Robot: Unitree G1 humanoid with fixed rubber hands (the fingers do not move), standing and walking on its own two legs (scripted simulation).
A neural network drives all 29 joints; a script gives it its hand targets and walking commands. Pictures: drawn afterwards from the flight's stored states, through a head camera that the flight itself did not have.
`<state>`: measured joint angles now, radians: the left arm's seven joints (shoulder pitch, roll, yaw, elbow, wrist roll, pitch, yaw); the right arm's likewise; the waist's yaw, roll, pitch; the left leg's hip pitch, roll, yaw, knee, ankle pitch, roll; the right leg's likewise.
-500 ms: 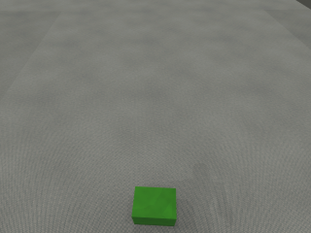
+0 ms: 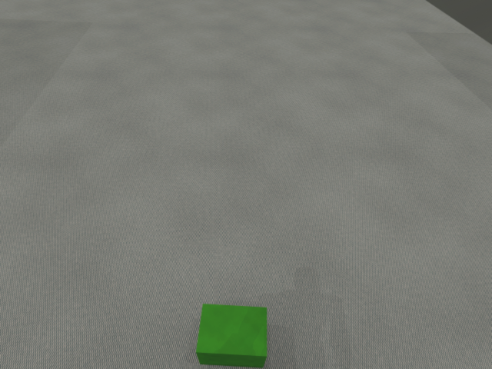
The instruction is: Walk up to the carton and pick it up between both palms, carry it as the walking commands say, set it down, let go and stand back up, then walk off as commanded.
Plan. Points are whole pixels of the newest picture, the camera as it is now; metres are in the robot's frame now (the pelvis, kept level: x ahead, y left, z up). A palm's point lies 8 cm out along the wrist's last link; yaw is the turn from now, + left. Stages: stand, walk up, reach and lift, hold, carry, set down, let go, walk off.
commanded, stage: reach and lift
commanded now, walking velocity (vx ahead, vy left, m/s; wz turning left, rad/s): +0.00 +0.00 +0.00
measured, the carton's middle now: (233, 336) +0.38 +0.03 -0.70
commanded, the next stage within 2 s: none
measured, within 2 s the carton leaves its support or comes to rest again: neither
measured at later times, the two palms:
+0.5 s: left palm out of the picture +0.14 +0.22 -0.17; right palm out of the picture +0.14 -0.21 -0.17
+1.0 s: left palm (141, 318) +0.27 +0.22 -0.19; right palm (335, 328) +0.26 -0.19 -0.19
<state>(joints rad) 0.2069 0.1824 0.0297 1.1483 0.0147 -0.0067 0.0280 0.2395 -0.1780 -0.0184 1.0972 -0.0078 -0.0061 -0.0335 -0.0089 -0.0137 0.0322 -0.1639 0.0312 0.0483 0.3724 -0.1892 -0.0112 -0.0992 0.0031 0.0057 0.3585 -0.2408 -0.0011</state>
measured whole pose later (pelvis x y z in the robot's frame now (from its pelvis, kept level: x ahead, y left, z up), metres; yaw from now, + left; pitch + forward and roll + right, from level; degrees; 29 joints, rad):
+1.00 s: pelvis -0.09 +0.01 -0.10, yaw +0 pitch +22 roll -1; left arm -0.59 0.22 0.17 0.74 0.00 0.34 -0.01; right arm -0.56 -0.14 -0.19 0.72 0.01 0.33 -0.05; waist -0.01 0.00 0.03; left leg -1.14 0.01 -0.01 1.08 -0.32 0.01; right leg -1.08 0.00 0.00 1.10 -0.40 0.02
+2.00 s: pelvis -0.10 +0.01 -0.22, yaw -2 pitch +49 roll -2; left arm -1.08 0.31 0.28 0.94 -0.01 0.07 -0.01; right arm -1.00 -0.17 -0.27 0.83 0.06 0.09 -0.11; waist -0.01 -0.01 -0.11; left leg -1.93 0.00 -0.04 1.49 -0.41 -0.01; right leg -1.87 0.04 0.01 1.52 -0.50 0.03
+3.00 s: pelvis -0.13 +0.01 -0.41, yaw -3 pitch +37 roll -2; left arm -1.41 0.42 0.09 1.25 -0.23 -0.02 0.06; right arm -1.37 -0.31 -0.05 1.13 0.24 0.01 -0.14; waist 0.01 -0.01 0.36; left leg -2.32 0.01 -0.03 2.17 -0.51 0.00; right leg -2.26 0.07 0.02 2.21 -0.61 0.05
